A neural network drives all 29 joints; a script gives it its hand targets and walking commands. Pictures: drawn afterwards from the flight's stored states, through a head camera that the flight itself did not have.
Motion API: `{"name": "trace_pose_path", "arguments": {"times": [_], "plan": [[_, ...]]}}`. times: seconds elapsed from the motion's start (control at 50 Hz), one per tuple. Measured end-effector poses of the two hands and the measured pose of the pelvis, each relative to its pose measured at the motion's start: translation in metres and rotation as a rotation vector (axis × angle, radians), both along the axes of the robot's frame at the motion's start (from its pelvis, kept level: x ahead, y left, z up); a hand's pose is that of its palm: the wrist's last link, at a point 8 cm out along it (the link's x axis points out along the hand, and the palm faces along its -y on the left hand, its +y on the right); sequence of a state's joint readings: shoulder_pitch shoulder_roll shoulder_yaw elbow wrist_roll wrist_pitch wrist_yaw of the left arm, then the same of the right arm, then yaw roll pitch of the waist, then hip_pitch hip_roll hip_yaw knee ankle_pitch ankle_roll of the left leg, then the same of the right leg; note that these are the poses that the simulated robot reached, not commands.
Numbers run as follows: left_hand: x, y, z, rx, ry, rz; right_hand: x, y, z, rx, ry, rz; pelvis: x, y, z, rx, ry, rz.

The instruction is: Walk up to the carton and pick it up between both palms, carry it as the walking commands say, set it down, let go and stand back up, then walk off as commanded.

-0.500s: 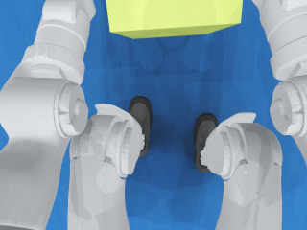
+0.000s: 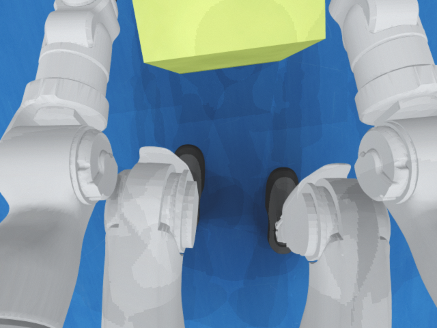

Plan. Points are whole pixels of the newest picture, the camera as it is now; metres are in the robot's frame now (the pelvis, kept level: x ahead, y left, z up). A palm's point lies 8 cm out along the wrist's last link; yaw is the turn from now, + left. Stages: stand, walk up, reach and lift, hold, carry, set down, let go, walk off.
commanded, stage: reach and lift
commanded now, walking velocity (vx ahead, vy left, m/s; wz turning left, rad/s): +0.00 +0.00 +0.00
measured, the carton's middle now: out of the picture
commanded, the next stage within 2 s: none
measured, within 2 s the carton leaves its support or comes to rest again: leaves its support in 0.34 s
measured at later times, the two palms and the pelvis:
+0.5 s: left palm out of the picture +0.54 +0.24 -0.15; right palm out of the picture +0.59 -0.05 -0.12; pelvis +0.00 +0.01 +0.01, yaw +0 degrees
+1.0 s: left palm out of the picture +0.52 +0.25 -0.07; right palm out of the picture +0.57 -0.04 -0.06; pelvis +0.02 +0.00 +0.06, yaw +0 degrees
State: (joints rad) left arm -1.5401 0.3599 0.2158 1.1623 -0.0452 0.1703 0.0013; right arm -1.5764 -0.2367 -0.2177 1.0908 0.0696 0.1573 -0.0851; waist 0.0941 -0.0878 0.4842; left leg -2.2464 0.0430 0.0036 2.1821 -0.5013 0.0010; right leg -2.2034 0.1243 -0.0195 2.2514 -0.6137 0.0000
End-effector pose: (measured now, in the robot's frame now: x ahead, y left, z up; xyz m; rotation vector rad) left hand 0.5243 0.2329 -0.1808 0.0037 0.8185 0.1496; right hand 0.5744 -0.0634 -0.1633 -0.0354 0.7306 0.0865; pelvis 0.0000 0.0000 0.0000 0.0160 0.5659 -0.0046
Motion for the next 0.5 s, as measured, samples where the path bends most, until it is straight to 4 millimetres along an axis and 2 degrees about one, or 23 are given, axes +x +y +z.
{"name": "trace_pose_path", "arguments": {"times": [0.14,0.3,0.38,0.5], "plan": [[-0.005,0.011,0.002,0.023,0.020,-0.016,-0.001,0.012,0.000,0.019,0.002,-0.007,0.001,0.005,-0.003,-0.006,-0.013,0.008],[-0.002,0.010,0.002,0.006,0.023,-0.014,0.001,0.013,0.003,0.004,0.002,-0.021,0.005,0.010,0.000,-0.013,-0.004,0.018],[0.003,0.007,0.008,0.019,0.002,-0.010,0.005,0.012,0.014,-0.002,-0.030,-0.029,0.005,0.010,0.004,-0.018,-0.024,0.023],[0.012,0.005,0.029,0.007,-0.050,0.032,0.012,0.012,0.039,0.016,-0.078,-0.062,0.000,0.005,0.010,-0.019,-0.050,0.017]]}}
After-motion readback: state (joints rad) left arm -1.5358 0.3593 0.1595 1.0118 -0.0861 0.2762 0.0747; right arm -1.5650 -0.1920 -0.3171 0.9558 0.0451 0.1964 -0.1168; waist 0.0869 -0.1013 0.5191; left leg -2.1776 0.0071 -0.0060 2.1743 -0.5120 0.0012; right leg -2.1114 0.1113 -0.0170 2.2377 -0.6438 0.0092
